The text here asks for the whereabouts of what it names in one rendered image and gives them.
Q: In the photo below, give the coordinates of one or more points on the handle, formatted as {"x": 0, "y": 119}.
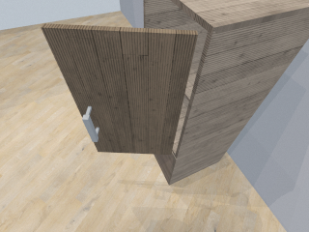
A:
{"x": 93, "y": 132}

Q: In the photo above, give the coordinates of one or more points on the cupboard door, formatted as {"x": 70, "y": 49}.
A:
{"x": 133, "y": 78}

